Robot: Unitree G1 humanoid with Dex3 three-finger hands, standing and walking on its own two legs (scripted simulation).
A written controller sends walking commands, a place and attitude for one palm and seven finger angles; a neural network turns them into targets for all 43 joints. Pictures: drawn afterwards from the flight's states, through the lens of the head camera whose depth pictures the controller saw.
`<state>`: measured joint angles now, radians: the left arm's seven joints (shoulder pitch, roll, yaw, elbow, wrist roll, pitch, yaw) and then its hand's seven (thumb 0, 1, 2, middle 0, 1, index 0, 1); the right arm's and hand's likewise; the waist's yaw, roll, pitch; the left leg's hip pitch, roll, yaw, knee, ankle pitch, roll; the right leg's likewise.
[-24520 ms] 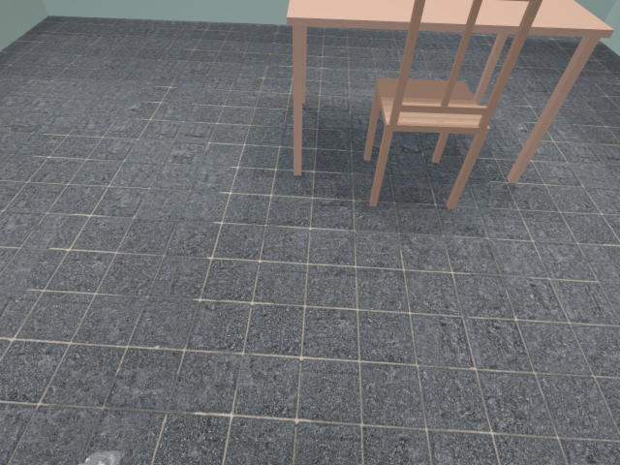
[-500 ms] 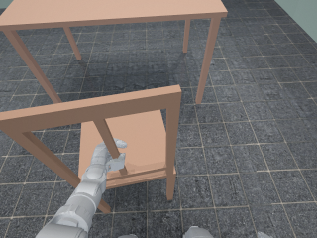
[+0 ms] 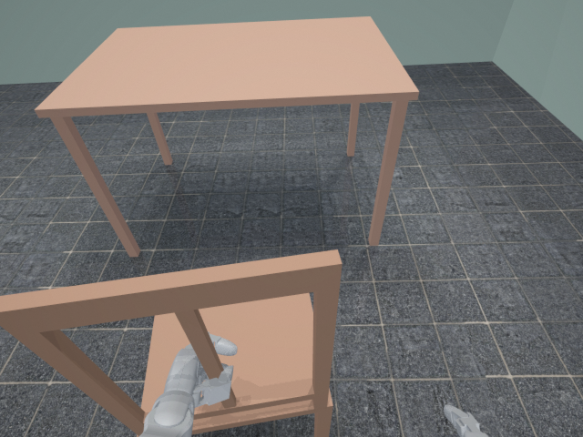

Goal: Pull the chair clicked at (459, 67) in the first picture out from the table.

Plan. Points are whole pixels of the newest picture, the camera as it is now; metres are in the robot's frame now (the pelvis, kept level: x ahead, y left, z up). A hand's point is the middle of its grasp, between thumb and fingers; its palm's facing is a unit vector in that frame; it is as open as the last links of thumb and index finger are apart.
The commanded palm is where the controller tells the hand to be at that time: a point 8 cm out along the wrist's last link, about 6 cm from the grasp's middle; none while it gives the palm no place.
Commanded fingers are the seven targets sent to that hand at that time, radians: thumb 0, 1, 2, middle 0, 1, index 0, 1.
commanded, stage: stop walking, hand still on the chair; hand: left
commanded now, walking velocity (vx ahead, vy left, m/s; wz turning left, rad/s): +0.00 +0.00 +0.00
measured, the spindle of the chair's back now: (212, 364) +0.25 +0.14 -0.07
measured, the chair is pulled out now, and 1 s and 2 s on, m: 0.63 0.63 0.63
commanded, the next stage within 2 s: open the thumb and straighten the fingers in 0.36 s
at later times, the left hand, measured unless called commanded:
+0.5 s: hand (223, 382) +0.23 +0.12 -0.07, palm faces +0.01 -0.98 -0.18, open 5.5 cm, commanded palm +0.21 +0.17 -0.05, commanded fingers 0.00 0.54 0.73 -0.50 -1.45 -0.50 -1.45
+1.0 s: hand (217, 369) +0.25 +0.14 -0.07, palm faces +0.00 -0.99 -0.16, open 14.9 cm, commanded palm +0.22 +0.19 -0.05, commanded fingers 0.00 -0.55 0.20 -0.05 -0.14 -0.05 -0.14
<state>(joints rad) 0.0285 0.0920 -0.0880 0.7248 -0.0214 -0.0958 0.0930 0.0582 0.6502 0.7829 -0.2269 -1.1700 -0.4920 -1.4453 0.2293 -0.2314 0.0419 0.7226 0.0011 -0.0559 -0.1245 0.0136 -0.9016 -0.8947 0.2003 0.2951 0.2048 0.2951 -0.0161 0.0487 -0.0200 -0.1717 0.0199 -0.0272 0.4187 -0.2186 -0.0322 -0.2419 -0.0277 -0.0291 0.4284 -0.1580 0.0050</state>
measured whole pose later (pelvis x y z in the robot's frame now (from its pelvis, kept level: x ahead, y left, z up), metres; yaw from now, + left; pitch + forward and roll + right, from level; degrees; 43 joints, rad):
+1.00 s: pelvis +0.03 +0.01 -0.03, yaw +2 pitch +7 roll +0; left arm 0.24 0.13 -0.09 0.16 -0.04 0.20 0.05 0.00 -0.48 0.23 -0.27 -0.80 -0.27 -0.81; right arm 0.25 -0.25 0.03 0.55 0.03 -0.19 -0.09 0.02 -0.90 -0.90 0.20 0.29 0.20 0.29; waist -0.02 0.06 -0.11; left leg -0.48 0.00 -0.05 0.77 -0.42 -0.02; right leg -0.54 -0.06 -0.04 0.77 -0.36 0.02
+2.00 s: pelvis +0.04 +0.02 -0.06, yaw +3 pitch +12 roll -1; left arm 0.83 0.16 -0.16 -0.36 0.03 0.23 0.04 -0.01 -0.54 0.20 -0.01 0.00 0.00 0.00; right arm 0.26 -0.20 0.01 0.45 0.03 -0.15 -0.13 0.02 -0.90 -0.90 0.20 0.30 0.20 0.30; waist 0.00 0.05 -0.19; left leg -0.65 -0.01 -0.08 0.99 -0.54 -0.01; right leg -0.68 -0.06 -0.07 0.95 -0.47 0.02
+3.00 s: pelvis +0.03 +0.01 -0.02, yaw +3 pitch -1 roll -2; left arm 0.72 0.34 0.07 -0.44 -0.05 0.04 0.10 0.00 -0.09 0.42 -0.21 -0.13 -0.06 -0.09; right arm 0.20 -0.19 0.06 0.59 0.03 -0.19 -0.16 0.02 -0.90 -0.90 0.20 0.30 0.20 0.30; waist 0.05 0.08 -0.03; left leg -0.27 0.02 -0.08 0.69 -0.40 -0.02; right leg -0.29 -0.03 -0.08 0.63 -0.32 0.01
